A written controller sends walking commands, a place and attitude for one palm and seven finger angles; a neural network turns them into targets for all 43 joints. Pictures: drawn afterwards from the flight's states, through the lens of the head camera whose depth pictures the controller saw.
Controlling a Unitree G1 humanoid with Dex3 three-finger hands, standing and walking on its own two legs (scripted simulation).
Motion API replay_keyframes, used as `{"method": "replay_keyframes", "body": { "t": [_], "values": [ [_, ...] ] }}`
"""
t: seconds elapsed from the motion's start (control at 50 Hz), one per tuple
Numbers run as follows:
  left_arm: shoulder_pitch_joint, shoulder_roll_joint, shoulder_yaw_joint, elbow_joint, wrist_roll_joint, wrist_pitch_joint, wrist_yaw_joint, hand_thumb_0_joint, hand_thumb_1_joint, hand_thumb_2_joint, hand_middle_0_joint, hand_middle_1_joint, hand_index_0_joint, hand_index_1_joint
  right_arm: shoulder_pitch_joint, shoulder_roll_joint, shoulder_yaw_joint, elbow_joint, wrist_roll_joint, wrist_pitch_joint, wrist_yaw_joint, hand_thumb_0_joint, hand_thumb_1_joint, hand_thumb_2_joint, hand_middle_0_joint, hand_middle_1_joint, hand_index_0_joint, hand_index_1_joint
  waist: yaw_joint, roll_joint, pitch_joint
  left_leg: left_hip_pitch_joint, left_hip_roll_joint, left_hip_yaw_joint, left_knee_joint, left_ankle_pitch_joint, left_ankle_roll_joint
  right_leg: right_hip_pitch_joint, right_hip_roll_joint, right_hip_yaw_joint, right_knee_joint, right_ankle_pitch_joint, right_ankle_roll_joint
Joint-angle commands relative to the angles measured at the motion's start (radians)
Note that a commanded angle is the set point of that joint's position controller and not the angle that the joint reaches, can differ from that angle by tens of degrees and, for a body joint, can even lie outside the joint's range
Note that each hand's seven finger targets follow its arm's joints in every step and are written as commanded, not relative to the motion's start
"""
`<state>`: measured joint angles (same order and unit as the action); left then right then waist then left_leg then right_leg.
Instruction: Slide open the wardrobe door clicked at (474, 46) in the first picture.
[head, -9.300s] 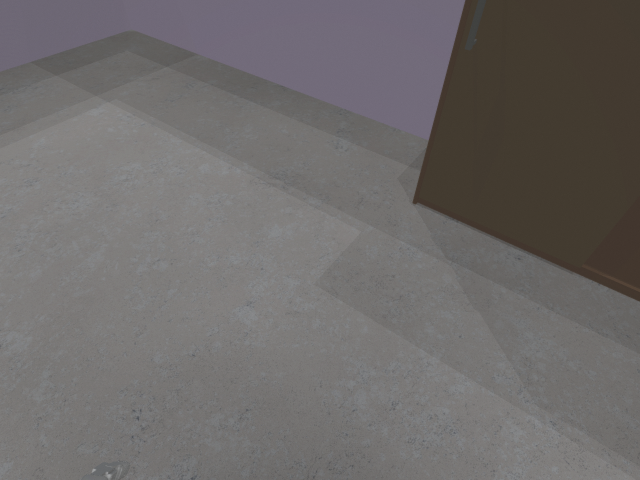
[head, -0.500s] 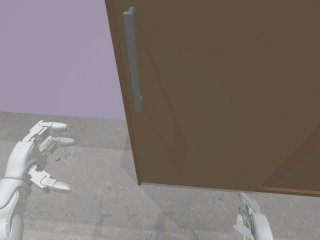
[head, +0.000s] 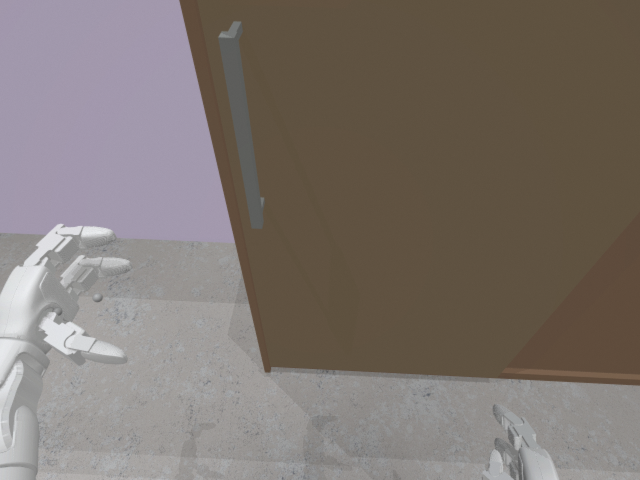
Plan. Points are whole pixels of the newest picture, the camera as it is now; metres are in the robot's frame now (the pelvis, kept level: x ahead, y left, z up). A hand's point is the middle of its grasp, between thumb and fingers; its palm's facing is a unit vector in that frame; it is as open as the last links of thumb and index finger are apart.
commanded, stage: raise the hand with hooked fingers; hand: left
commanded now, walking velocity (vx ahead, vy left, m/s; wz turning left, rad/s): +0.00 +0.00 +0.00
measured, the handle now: (248, 141) +0.54 +0.16 +0.15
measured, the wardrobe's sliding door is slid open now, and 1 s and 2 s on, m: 0.00 0.00 0.00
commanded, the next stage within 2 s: move the hooked fingers beside the handle in 0.16 s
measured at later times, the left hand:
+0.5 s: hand (119, 277) +0.30 +0.26 +0.12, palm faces +0.06 -1.00 -0.01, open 14.0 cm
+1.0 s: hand (151, 247) +0.35 +0.24 +0.11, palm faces +0.04 -1.00 +0.01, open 13.9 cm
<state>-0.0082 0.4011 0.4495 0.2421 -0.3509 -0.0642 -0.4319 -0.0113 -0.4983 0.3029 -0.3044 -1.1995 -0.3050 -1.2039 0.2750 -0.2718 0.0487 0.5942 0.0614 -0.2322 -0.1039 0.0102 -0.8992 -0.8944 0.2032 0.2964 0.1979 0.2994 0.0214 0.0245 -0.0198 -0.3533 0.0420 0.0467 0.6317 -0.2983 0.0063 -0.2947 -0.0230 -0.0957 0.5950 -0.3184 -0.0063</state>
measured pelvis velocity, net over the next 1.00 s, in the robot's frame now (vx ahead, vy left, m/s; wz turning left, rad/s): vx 0.00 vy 0.00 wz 0.00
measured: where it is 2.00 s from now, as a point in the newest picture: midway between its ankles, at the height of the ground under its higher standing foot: outside the picture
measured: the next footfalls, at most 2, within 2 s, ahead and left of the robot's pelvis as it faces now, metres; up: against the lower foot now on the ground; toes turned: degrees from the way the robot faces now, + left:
none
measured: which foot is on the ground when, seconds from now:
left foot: down 0.00-1.00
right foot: down 0.00-1.00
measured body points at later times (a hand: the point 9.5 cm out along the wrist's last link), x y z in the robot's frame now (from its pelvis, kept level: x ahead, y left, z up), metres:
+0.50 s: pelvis -0.01 -0.01 +0.00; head +0.01 -0.01 +0.45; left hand +0.29 +0.31 +0.12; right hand +0.16 -0.25 -0.08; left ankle +0.02 +0.11 -0.73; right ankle +0.00 -0.12 -0.73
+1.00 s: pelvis +0.00 +0.00 +0.00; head +0.01 -0.01 +0.45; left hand +0.34 +0.30 +0.12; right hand +0.13 -0.25 -0.10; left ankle +0.02 +0.11 -0.73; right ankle +0.00 -0.12 -0.73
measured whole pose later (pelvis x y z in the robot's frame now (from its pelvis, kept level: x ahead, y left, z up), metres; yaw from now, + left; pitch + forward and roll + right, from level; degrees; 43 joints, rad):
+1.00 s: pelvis +0.00 +0.00 +0.00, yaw +0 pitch +3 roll -1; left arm -0.34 0.40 0.37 0.56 -0.28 -0.11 -0.38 -0.01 -0.50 0.30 -0.30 -1.20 -0.30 -1.20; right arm 0.28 -0.27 0.05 0.64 0.06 -0.16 -0.11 0.01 -0.90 -0.89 0.20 0.30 0.20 0.30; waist -0.01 0.03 -0.03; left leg -0.40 0.04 0.05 0.64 -0.29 0.01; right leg -0.36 -0.03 -0.09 0.62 -0.32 -0.01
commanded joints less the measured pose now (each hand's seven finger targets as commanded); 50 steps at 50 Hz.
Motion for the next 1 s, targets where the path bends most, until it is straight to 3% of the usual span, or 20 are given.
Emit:
{"method": "replay_keyframes", "body": {
  "t": [0.0,0.1,0.18,0.24,0.26,0.28,0.34,0.36,0.4,0.42,0.44,0.48,0.56,0.58,0.66,0.76,0.78,0.8,0.92,0.98],
  "values": [
    [-0.257,0.279,0.081,-0.241,-0.015,-0.071,-0.003,0.000,-0.500,0.300,-0.300,-1.200,-0.300,-1.200,-0.095,-0.124,-0.050,-0.152,0.003,-0.059,-0.019,0.000,-0.900,-0.900,0.200,0.300,0.200,0.300,0.005,0.094,-0.192,0.138,-0.036,-0.050,-0.099,0.177,0.020,0.013,0.036,0.041,-0.092,0.199,-0.011],
    [-0.222,0.272,0.092,-0.167,-0.034,-0.054,-0.023,0.000,-0.500,0.300,-0.300,-1.200,-0.300,-1.200,-0.094,-0.127,-0.049,-0.146,0.006,-0.056,-0.024,0.000,-0.900,-0.900,0.200,0.300,0.200,0.300,0.005,0.009,-0.171,0.115,-0.038,-0.048,-0.096,0.171,0.022,0.011,0.034,0.043,-0.097,0.215,-0.003],
    [-0.243,0.268,0.084,-0.120,-0.041,-0.044,-0.035,0.000,-0.500,0.300,-0.300,-1.200,-0.300,-1.200,-0.099,-0.131,-0.050,-0.141,0.008,-0.051,-0.024,0.000,-0.900,-0.900,0.200,0.300,0.200,0.300,0.003,-0.015,-0.143,0.094,-0.038,-0.041,-0.086,0.146,0.022,-0.004,0.029,0.056,-0.106,0.187,0.001],
    [-0.263,0.272,0.078,-0.160,-0.029,-0.055,-0.030,0.000,-0.500,0.300,-0.300,-1.200,-0.300,-1.200,-0.103,-0.124,-0.049,-0.151,0.006,-0.053,-0.023,0.000,-0.900,-0.900,0.200,0.300,0.200,0.300,0.005,0.038,-0.184,0.117,-0.041,-0.042,-0.086,0.165,0.022,0.003,0.029,0.053,-0.093,0.208,-0.002],
    [-0.314,0.262,0.058,-0.182,-0.026,-0.066,-0.027,0.000,-0.500,0.300,-0.300,-1.200,-0.300,-1.200,-0.105,-0.124,-0.050,-0.147,0.007,-0.054,-0.024,0.000,-0.900,-0.900,0.200,0.300,0.200,0.300,-0.006,0.058,-0.194,0.126,-0.043,-0.040,-0.083,0.163,0.023,-0.002,0.028,0.055,-0.093,0.206,-0.001],
    [-0.331,0.280,0.070,-0.170,-0.025,-0.070,-0.022,0.000,-0.500,0.300,-0.300,-1.200,-0.300,-1.200,-0.096,-0.126,-0.049,-0.142,0.004,-0.052,-0.026,0.000,-0.900,-0.900,0.200,0.300,0.200,0.300,-0.006,0.022,-0.184,0.116,-0.037,-0.042,-0.079,0.163,0.024,0.000,0.031,0.058,-0.094,0.203,-0.001],
    [-0.446,0.279,0.048,-0.116,-0.012,-0.086,-0.015,0.000,-0.500,0.300,-0.300,-1.200,-0.300,-1.200,-0.092,-0.125,-0.046,-0.124,0.008,-0.048,-0.036,0.000,-0.900,-0.900,0.200,0.300,0.200,0.300,-0.030,0.061,-0.153,0.105,-0.040,-0.047,-0.085,0.099,0.020,-0.044,0.028,0.063,-0.107,0.124,0.000],
    [-0.459,0.281,0.049,-0.098,-0.009,-0.091,-0.011,0.000,-0.500,0.300,-0.300,-1.200,-0.300,-1.200,-0.090,-0.125,-0.047,-0.120,0.008,-0.048,-0.038,0.000,-0.900,-0.900,0.200,0.300,0.200,0.300,-0.032,0.046,-0.145,0.106,-0.038,-0.052,-0.090,0.087,0.021,-0.053,0.029,0.058,-0.108,0.107,-0.001],
    [-0.496,0.287,0.037,-0.086,0.001,-0.095,-0.009,0.000,-0.500,0.300,-0.300,-1.200,-0.300,-1.200,-0.089,-0.128,-0.047,-0.119,0.008,-0.047,-0.041,0.000,-0.900,-0.900,0.200,0.300,0.200,0.300,-0.029,0.052,-0.184,0.113,-0.039,-0.051,-0.088,0.094,0.022,-0.036,0.027,0.062,-0.102,0.112,-0.003],
    [-0.503,0.258,0.009,-0.064,0.004,-0.090,-0.008,0.000,-0.500,0.300,-0.300,-1.200,-0.300,-1.200,-0.091,-0.124,-0.044,-0.120,0.008,-0.047,-0.041,0.000,-0.900,-0.900,0.200,0.300,0.200,0.300,-0.030,0.058,-0.182,0.113,-0.040,-0.053,-0.090,0.089,0.022,-0.042,0.025,0.061,-0.102,0.110,-0.003],
    [-0.521,0.279,0.022,-0.067,0.010,-0.094,-0.003,0.000,-0.500,0.300,-0.300,-1.200,-0.300,-1.200,-0.086,-0.126,-0.048,-0.115,0.008,-0.046,-0.042,0.000,-0.900,-0.900,0.200,0.300,0.200,0.300,-0.028,0.079,-0.206,0.126,-0.040,-0.052,-0.088,0.101,0.021,-0.036,0.024,0.060,-0.099,0.122,-0.004],
    [-0.491,0.267,0.014,-0.033,0.009,-0.089,0.001,0.000,-0.500,0.300,-0.300,-1.200,-0.300,-1.200,-0.080,-0.127,-0.046,-0.119,0.006,-0.043,-0.036,0.000,-0.900,-0.900,0.200,0.300,0.200,0.300,-0.016,0.037,-0.222,0.120,-0.037,-0.054,-0.086,0.129,0.022,-0.010,0.026,0.057,-0.091,0.156,-0.007],
    [-0.472,0.257,0.014,-0.032,0.019,-0.081,0.020,0.000,-0.500,0.300,-0.300,-1.200,-0.300,-1.200,-0.081,-0.125,-0.050,-0.129,0.007,-0.032,-0.024,0.000,-0.900,-0.900,0.200,0.300,0.200,0.300,-0.003,0.057,-0.245,0.121,-0.039,-0.049,-0.092,0.167,0.018,-0.001,0.026,0.044,-0.074,0.211,-0.008],
    [-0.442,0.261,0.026,0.003,0.013,-0.073,0.025,0.000,-0.500,0.300,-0.300,-1.200,-0.300,-1.200,-0.073,-0.128,-0.049,-0.129,0.004,-0.028,-0.020,0.000,-0.900,-0.900,0.200,0.300,0.200,0.300,0.005,0.003,-0.235,0.102,-0.036,-0.051,-0.092,0.177,0.020,0.017,0.028,0.044,-0.072,0.222,-0.009],
    [-0.467,0.298,0.066,0.043,0.027,-0.067,0.050,0.000,-0.500,0.300,-0.300,-1.200,-0.300,-1.200,-0.065,-0.133,-0.055,-0.130,0.007,-0.003,-0.014,0.000,-0.900,-0.900,0.200,0.300,0.200,0.300,0.000,-0.015,-0.213,0.074,-0.036,-0.039,-0.096,0.161,0.019,-0.004,0.027,0.048,-0.073,0.216,-0.002],
    [-0.550,0.254,0.014,-0.050,0.043,-0.121,0.065,0.000,-0.500,0.300,-0.300,-1.200,-0.300,-1.200,-0.052,-0.123,-0.058,-0.131,0.001,0.001,-0.008,0.000,-0.900,-0.900,0.200,0.300,0.200,0.300,-0.012,0.094,-0.272,0.143,-0.036,-0.037,-0.083,0.219,0.021,-0.002,0.033,0.051,-0.059,0.262,-0.011],
    [-0.562,0.255,0.006,-0.042,0.041,-0.128,0.063,0.000,-0.500,0.300,-0.300,-1.200,-0.300,-1.200,-0.043,-0.128,-0.058,-0.125,0.000,0.004,-0.008,0.000,-0.900,-0.900,0.200,0.300,0.200,0.300,-0.021,0.028,-0.274,0.135,-0.031,-0.041,-0.079,0.222,0.024,0.007,0.037,0.048,-0.059,0.265,-0.010],
    [-0.582,0.245,-0.003,-0.035,0.043,-0.132,0.060,0.000,-0.500,0.300,-0.300,-1.200,-0.300,-1.200,-0.045,-0.128,-0.061,-0.120,0.003,0.005,-0.010,0.000,-0.900,-0.900,0.200,0.300,0.200,0.300,-0.027,0.062,-0.267,0.140,-0.033,-0.037,-0.078,0.213,0.023,-0.010,0.037,0.052,-0.060,0.263,-0.009],
    [-0.679,0.246,-0.028,0.131,0.050,-0.098,0.048,0.000,-0.500,0.300,-0.300,-1.200,-0.300,-1.200,-0.031,-0.141,-0.058,-0.089,0.008,0.027,-0.021,0.000,-0.900,-0.900,0.200,0.300,0.200,0.300,-0.049,0.006,-0.191,0.081,-0.036,-0.044,-0.085,0.118,0.024,-0.067,0.030,0.052,-0.077,0.176,-0.005],
    [-0.750,0.270,-0.026,0.156,0.068,-0.105,0.061,0.000,-0.500,0.300,-0.300,-1.200,-0.300,-1.200,-0.019,-0.142,-0.059,-0.085,0.004,0.039,-0.019,0.000,-0.900,-0.900,0.200,0.300,0.200,0.300,-0.047,0.015,-0.227,0.079,-0.037,-0.048,-0.073,0.134,0.024,-0.059,0.028,0.054,-0.065,0.178,-0.009]
  ]
}}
